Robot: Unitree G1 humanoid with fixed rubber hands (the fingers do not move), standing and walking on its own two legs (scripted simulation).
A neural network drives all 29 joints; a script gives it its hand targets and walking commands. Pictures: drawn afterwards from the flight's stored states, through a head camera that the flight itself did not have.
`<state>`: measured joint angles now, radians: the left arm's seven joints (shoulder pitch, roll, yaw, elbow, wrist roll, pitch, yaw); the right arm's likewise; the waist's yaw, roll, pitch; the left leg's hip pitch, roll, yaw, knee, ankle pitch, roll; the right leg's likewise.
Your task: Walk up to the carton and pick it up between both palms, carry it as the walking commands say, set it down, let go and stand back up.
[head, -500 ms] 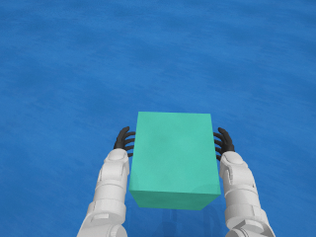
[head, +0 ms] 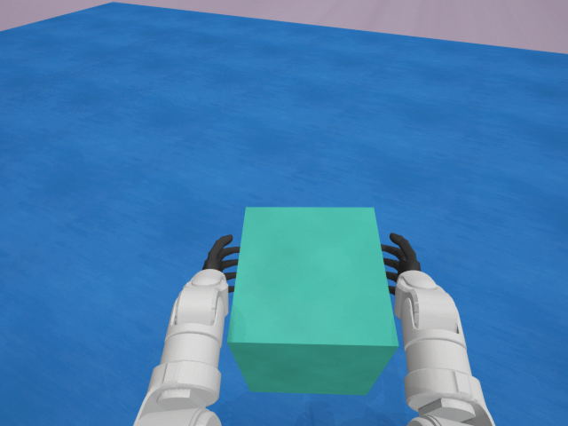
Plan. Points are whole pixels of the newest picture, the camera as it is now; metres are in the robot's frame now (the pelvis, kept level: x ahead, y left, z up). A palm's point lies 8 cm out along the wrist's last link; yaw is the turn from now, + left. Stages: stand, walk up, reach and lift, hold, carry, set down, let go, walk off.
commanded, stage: reach and lift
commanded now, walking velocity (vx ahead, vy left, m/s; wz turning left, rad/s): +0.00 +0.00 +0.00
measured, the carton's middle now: (308, 305) +0.31 -0.02 -0.02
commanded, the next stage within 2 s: hold in 1.18 s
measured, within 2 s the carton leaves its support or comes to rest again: neither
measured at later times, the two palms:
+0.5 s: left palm (202, 284) +0.30 +0.14 +0.05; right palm (396, 275) +0.31 -0.15 +0.06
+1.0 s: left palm (203, 287) +0.30 +0.14 +0.05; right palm (399, 278) +0.30 -0.15 +0.06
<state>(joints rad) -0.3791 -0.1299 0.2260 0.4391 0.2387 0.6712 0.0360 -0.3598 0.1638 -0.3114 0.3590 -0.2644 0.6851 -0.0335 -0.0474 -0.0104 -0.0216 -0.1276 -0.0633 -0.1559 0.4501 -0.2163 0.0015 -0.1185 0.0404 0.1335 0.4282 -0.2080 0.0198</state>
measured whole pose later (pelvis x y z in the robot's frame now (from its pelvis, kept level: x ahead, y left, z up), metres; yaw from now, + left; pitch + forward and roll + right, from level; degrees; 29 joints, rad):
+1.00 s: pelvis +0.01 -0.01 +0.00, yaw -1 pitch -6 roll +0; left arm -0.28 -0.16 0.20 0.27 0.25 0.75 0.03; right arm -0.29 0.16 -0.24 0.27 -0.25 0.73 -0.01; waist 0.01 -0.01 -0.01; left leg -0.08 -0.05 -0.14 0.40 -0.20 0.00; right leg -0.08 0.04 0.13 0.39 -0.20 0.01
